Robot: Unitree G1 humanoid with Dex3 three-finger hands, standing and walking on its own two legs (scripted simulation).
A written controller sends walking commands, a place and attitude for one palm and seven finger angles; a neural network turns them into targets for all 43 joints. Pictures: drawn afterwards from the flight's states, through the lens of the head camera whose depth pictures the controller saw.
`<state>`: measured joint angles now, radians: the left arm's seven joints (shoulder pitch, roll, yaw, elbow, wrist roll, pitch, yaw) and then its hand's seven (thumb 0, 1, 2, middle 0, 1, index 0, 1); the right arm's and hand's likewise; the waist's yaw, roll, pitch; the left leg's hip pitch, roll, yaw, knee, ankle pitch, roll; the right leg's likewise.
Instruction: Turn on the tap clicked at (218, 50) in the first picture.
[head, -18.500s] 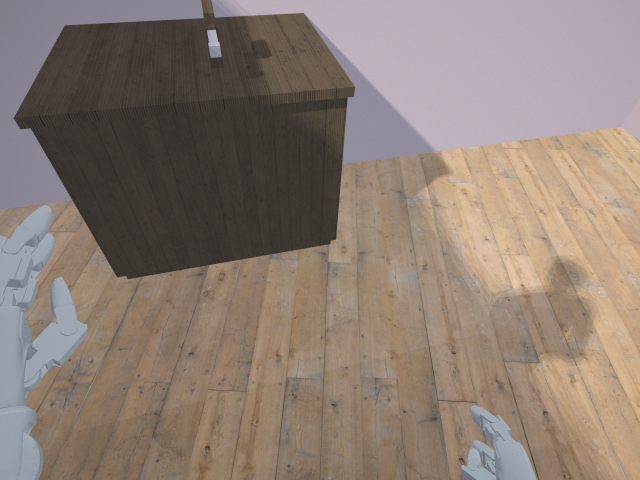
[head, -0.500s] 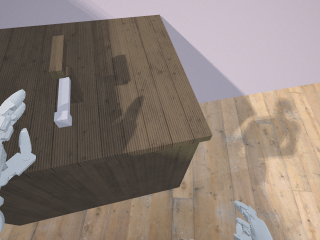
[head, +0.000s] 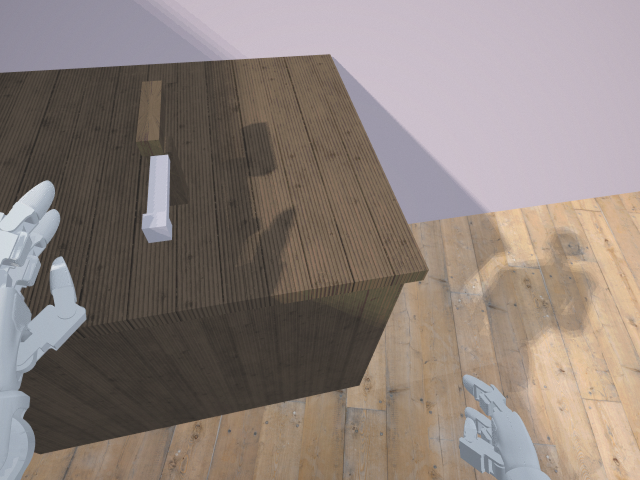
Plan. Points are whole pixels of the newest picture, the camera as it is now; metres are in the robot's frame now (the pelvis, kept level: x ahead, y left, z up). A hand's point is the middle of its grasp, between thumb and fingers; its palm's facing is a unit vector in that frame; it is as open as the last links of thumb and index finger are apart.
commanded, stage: look again from close up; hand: left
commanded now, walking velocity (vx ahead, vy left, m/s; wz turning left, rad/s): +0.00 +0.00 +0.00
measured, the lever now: (157, 227) +0.37 +0.25 +0.09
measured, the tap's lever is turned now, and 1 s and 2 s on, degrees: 0 0 0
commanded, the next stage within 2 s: shuffle to correct the standing spot in 0.10 s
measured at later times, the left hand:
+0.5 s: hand (106, 292) +0.24 +0.23 +0.16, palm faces +0.36 -0.89 -0.29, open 7.4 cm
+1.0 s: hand (189, 291) +0.25 +0.16 +0.16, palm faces +0.27 -0.86 -0.43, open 7.4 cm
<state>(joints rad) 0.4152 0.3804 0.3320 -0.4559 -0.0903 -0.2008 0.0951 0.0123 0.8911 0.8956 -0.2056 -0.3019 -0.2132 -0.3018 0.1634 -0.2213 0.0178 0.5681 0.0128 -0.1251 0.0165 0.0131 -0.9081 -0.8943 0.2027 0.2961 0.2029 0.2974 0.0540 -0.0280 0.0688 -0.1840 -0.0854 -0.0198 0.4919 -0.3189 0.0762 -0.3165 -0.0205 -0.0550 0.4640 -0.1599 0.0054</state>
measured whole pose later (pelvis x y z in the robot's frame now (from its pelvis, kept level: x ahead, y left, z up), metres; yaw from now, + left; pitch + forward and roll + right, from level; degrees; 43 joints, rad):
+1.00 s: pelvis +0.02 -0.07 -0.01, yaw -3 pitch +1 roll -1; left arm 0.49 0.40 0.39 -0.57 -0.10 -0.15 0.08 0.01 0.89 0.90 -0.21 -0.30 -0.22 -0.30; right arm 0.15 -0.22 -0.02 0.55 0.00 -0.07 -0.02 0.01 -0.91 -0.89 0.20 0.30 0.20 0.30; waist 0.00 -0.01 0.08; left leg -0.19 0.04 -0.01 0.57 -0.40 -0.02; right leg -0.33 0.10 -0.07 0.52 -0.21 -0.10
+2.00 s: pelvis +0.01 +0.01 +0.00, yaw -2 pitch -2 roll -1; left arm 0.45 0.36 0.34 -0.50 -0.06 -0.17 0.10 0.01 0.89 0.90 -0.21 -0.30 -0.21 -0.30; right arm 0.18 -0.20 0.01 0.58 0.00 -0.09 -0.01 0.01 -0.91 -0.89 0.20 0.30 0.20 0.30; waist 0.03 -0.01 0.09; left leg -0.10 -0.08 0.03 0.43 -0.31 0.08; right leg -0.24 -0.01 -0.02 0.40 -0.14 0.02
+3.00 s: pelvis -0.02 -0.01 +0.00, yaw -4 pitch -3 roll +0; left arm 0.34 0.33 0.33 -0.32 -0.03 -0.21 0.08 0.01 0.89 0.90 -0.20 -0.30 -0.21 -0.30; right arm 0.25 -0.19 0.03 0.58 0.01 -0.14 -0.01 0.01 -0.91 -0.89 0.20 0.30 0.20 0.30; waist 0.05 -0.05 0.04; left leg -0.11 -0.05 0.07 0.48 -0.32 0.07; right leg -0.27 0.02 -0.01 0.47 -0.13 -0.02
